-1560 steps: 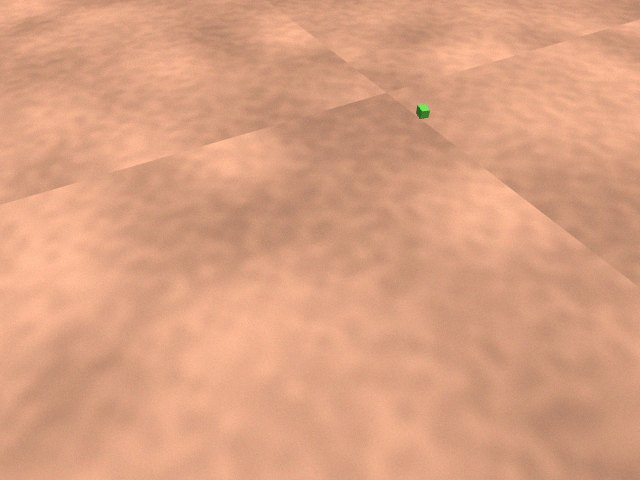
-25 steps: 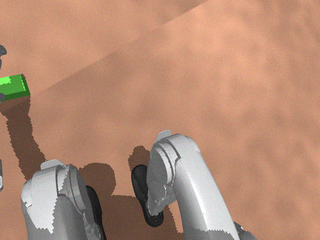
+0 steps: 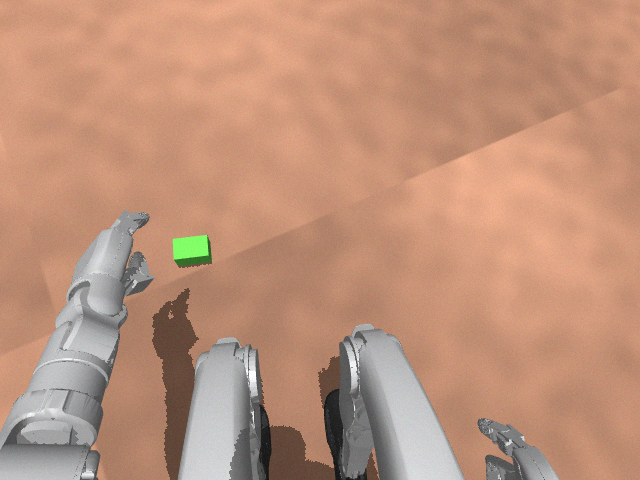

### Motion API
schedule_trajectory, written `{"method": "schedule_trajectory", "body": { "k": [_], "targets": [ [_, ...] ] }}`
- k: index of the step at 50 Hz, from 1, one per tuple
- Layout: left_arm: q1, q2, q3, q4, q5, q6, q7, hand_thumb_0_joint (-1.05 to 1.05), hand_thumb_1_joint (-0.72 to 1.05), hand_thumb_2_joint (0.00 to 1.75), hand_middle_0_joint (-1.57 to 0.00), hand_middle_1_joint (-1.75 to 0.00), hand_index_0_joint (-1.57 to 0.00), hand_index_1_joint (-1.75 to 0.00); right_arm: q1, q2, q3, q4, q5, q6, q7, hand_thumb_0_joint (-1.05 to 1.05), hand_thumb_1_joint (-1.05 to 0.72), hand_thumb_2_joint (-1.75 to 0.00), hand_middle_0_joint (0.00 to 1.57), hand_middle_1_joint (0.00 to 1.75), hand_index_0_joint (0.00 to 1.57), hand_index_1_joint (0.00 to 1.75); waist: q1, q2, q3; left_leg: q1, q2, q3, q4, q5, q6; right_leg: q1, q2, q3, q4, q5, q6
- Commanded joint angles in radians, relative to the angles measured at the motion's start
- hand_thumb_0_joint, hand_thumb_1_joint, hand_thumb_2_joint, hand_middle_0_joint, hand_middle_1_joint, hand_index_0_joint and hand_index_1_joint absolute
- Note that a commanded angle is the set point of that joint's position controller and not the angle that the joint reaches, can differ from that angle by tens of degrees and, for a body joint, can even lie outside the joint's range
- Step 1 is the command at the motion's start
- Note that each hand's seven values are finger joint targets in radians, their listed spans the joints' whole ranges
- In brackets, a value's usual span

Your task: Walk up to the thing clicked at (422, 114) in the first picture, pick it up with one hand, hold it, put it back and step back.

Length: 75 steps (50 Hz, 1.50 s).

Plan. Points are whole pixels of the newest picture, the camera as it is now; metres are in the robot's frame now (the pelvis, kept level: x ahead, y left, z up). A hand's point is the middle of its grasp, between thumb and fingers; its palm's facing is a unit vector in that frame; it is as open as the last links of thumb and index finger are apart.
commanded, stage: home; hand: left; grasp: from above
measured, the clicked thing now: (192, 250) +0.55 +0.23 -0.46
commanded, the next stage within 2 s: none
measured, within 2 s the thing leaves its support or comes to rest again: neither
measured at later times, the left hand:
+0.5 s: hand (77, 346) +0.28 +0.20 +0.08, palm faces +0.10 -0.97 -0.23, open 7.4 cm
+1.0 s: hand out of the picture +0.22 +0.20 +0.19, palm faces +0.12 -0.97 -0.22, open 7.4 cm
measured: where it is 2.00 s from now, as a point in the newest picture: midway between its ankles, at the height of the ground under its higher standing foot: (302, 472)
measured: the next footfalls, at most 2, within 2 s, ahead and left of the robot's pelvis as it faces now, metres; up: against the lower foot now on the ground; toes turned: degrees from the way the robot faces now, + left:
none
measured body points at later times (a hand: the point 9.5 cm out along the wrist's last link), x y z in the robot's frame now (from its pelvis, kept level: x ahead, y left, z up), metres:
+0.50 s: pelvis +0.04 +0.00 +0.18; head +0.12 +0.03 +0.62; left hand +0.27 +0.25 +0.10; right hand +0.22 -0.24 +0.09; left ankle +0.07 +0.09 -0.45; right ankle +0.09 -0.09 -0.45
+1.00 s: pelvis +0.08 +0.01 +0.24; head +0.09 +0.01 +0.69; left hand +0.21 +0.25 +0.21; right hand +0.26 -0.22 +0.18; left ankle +0.07 +0.09 -0.45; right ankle +0.09 -0.09 -0.45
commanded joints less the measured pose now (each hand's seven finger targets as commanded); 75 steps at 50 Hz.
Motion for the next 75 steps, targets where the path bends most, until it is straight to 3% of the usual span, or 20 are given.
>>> {"method": "schedule_trajectory", "body": {
  "k": [1,3,7,9,13,17,20,27,36,42,47,57,61,63,66,70,71,72,73,75],
  "targets": [
    [-0.131,0.141,0.082,-0.269,-0.095,-0.047,0.055,0.0,0.9,0.9,-0.2,-0.3,-0.2,-0.3,0.076,-0.165,-0.067,-0.087,0.021,-0.047,-0.068,0.0,-0.9,-0.9,0.2,0.3,0.2,0.3,0.002,0.117,-0.471,0.453,-0.004,-0.076,-0.376,0.003,-0.014,0.436,0.012,0.099,-0.33,0.072,0.018],
    [-0.084,0.101,0.064,-0.33,-0.136,-0.032,0.068,0.0,0.9,0.9,-0.2,-0.3,-0.2,-0.3,0.047,-0.16,-0.067,-0.106,0.03,-0.051,-0.089,0.0,-0.9,-0.9,0.2,0.3,0.2,0.3,0.007,0.131,-0.477,0.526,-0.005,-0.083,-0.439,-0.022,-0.016,0.479,0.014,0.105,-0.381,0.053,0.019],
    [0.012,0.06,0.08,-0.411,-0.255,0.009,0.081,0.0,0.91,0.91,-0.2,-0.31,-0.2,-0.31,0.003,-0.153,-0.063,-0.119,0.04,-0.061,-0.13,0.0,-0.9,-0.9,0.2,0.3,0.2,0.3,0.008,0.094,-0.451,0.631,-0.011,-0.091,-0.539,-0.026,-0.014,0.58,0.01,0.115,-0.486,0.041,0.025],
    [0.077,0.027,0.056,-0.439,-0.299,0.031,0.072,0.0,0.9,0.91,-0.2,-0.3,-0.2,-0.3,-0.016,-0.145,-0.056,-0.131,0.044,-0.069,-0.149,0.0,-0.9,-0.9,0.2,0.3,0.2,0.3,0.002,0.073,-0.423,0.672,-0.01,-0.083,-0.572,-0.012,-0.01,0.632,0.01,0.125,-0.541,0.044,0.026],
    [0.166,-0.004,0.064,-0.502,-0.377,0.078,0.065,0.0,0.9,0.9,-0.2,-0.3,-0.2,-0.3,-0.037,-0.126,-0.043,-0.148,0.05,-0.082,-0.179,0.0,-0.9,-0.9,0.2,0.3,0.2,0.3,0.008,0.055,-0.392,0.758,-0.014,-0.053,-0.636,0.049,-0.008,0.77,0.005,0.156,-0.658,0.061,0.028],
    [0.293,-0.042,0.077,-0.535,-0.433,0.113,0.057,0.0,0.9,0.9,-0.2,-0.3,-0.2,-0.3,-0.041,-0.114,-0.028,-0.156,0.056,-0.095,-0.203,0.0,-0.9,-0.9,0.2,0.3,0.2,0.3,0.015,0.048,-0.271,0.846,-0.013,-0.062,-0.75,0.056,-0.011,0.846,0.004,0.141,-0.757,0.085,0.029],
    [0.402,-0.057,0.087,-0.583,-0.455,0.133,0.05,0.0,0.9,0.9,-0.2,-0.3,-0.2,-0.3,-0.029,-0.109,-0.022,-0.173,0.058,-0.102,-0.214,0.0,-0.9,-0.9,0.2,0.3,0.2,0.3,0.032,0.053,-0.267,0.952,-0.01,-0.069,-0.82,0.146,-0.017,0.923,0.007,0.121,-0.799,0.172,0.027],
    [0.669,-0.095,0.071,-0.731,-0.471,0.182,0.032,0.0,0.9,0.9,-0.2,-0.3,-0.2,-0.3,0.014,-0.09,-0.013,-0.214,0.048,-0.11,-0.233,0.0,-0.9,-0.9,0.2,0.3,0.2,0.3,0.051,0.054,-0.219,1.151,-0.001,-0.07,-0.964,0.382,-0.033,1.114,0.014,0.099,-0.919,0.356,0.024],
    [0.937,-0.126,0.045,-0.965,-0.476,0.232,0.019,0.0,0.9,0.9,-0.2,-0.3,-0.2,-0.3,0.049,-0.069,-0.016,-0.27,0.036,-0.145,-0.266,0.0,-0.9,-0.9,0.2,0.3,0.2,0.3,0.053,0.018,-0.112,1.287,0.002,-0.065,-1.084,0.504,-0.032,1.263,0.022,0.087,-1.054,0.442,0.025],
    [0.987,-0.122,0.047,-1.022,-0.467,0.252,-0.006,0.0,0.9,0.9,-0.2,-0.3,-0.2,-0.3,0.038,-0.069,-0.018,-0.286,0.025,-0.175,-0.282,0.0,-0.9,-0.9,0.2,0.3,0.2,0.3,0.057,0.007,-0.008,1.295,0.006,-0.073,-1.142,0.397,-0.024,1.258,0.02,0.084,-1.109,0.353,0.029],
    [0.97,-0.125,0.04,-1.0,-0.466,0.261,-0.025,0.0,0.9,0.9,-0.2,-0.3,-0.2,-0.3,0.041,-0.073,-0.014,-0.281,0.022,-0.199,-0.282,0.0,-0.9,-0.9,0.2,0.3,0.2,0.3,0.053,-0.019,0.022,1.296,0.0,-0.068,-1.141,0.397,-0.02,1.267,0.014,0.087,-1.118,0.352,0.032],
    [0.943,-0.098,0.057,-1.025,-0.461,0.244,-0.029,0.0,0.9,0.9,-0.2,-0.3,-0.2,-0.3,0.032,-0.079,-0.017,-0.27,0.017,-0.216,-0.274,0.0,-0.9,-0.9,0.2,0.3,0.2,0.3,0.071,0.039,-0.019,1.325,-0.003,-0.07,-1.148,0.432,-0.03,1.291,0.01,0.091,-1.106,0.375,0.03],
    [0.964,-0.119,0.049,-0.983,-0.459,0.242,-0.029,0.0,0.9,0.9,-0.2,-0.3,-0.2,-0.3,0.025,-0.071,-0.012,-0.272,0.017,-0.218,-0.273,0.0,-0.9,-0.9,0.2,0.3,0.2,0.3,0.077,0.02,0.019,1.293,-0.006,-0.066,-1.154,0.366,-0.026,1.28,0.008,0.092,-1.119,0.331,0.034],
    [0.964,-0.099,0.066,-1.004,-0.46,0.241,-0.026,0.0,0.9,0.9,-0.2,-0.3,-0.2,-0.3,0.03,-0.076,-0.017,-0.269,0.018,-0.217,-0.273,0.0,-0.9,-0.9,0.2,0.3,0.2,0.3,0.081,0.01,-0.013,1.303,-0.007,-0.064,-1.149,0.38,-0.024,1.294,0.007,0.094,-1.118,0.342,0.032],
    [0.989,-0.118,0.05,-0.988,-0.465,0.245,-0.031,0.0,0.9,0.9,-0.2,-0.3,-0.2,-0.3,0.034,-0.078,-0.019,-0.273,0.018,-0.218,-0.271,0.0,-0.9,-0.9,0.2,0.3,0.2,0.3,0.073,-0.002,-0.035,1.312,-0.009,-0.058,-1.131,0.429,-0.023,1.304,0.008,0.099,-1.11,0.386,0.033],
    [0.988,-0.123,0.046,-0.966,-0.465,0.246,-0.031,0.0,0.9,0.9,-0.2,-0.3,-0.2,-0.3,0.031,-0.076,-0.017,-0.267,0.018,-0.22,-0.273,0.0,-0.9,-0.9,0.2,0.3,0.2,0.3,0.071,-0.02,-0.004,1.291,-0.012,-0.049,-1.122,0.398,-0.019,1.286,0.004,0.103,-1.121,0.369,0.039],
    [0.944,-0.092,0.072,-1.048,-0.471,0.236,-0.03,0.0,0.9,0.9,-0.2,-0.3,-0.2,-0.3,0.035,-0.08,-0.021,-0.273,0.018,-0.221,-0.272,0.0,-0.9,-0.9,0.2,0.3,0.2,0.3,0.079,0.002,-0.041,1.304,-0.012,-0.05,-1.121,0.405,-0.02,1.303,0.003,0.104,-1.116,0.375,0.036],
    [0.992,-0.117,0.053,-0.972,-0.467,0.243,-0.031,0.0,0.9,0.9,-0.2,-0.3,-0.2,-0.3,0.03,-0.077,-0.02,-0.266,0.018,-0.221,-0.274,0.0,-0.9,-0.9,0.2,0.3,0.2,0.3,0.077,-0.02,-0.024,1.292,-0.013,-0.051,-1.118,0.408,-0.019,1.293,0.004,0.102,-1.117,0.378,0.039],
    [0.955,-0.093,0.072,-1.038,-0.471,0.235,-0.029,0.0,0.9,0.9,-0.2,-0.3,-0.2,-0.3,0.031,-0.078,-0.024,-0.274,0.018,-0.221,-0.274,0.0,-0.9,-0.9,0.2,0.3,0.2,0.3,0.082,-0.017,-0.049,1.297,-0.014,-0.048,-1.111,0.406,-0.018,1.301,0.002,0.107,-1.12,0.383,0.04],
    [0.974,-0.106,0.06,-1.012,-0.469,0.239,-0.031,0.0,0.9,0.9,-0.2,-0.3,-0.2,-0.3,0.033,-0.076,-0.021,-0.269,0.019,-0.223,-0.273,0.0,-0.9,-0.9,0.2,0.3,0.2,0.3,0.079,-0.02,-0.021,1.287,-0.015,-0.048,-1.116,0.394,-0.018,1.295,0.003,0.107,-1.121,0.371,0.041]
  ]
}}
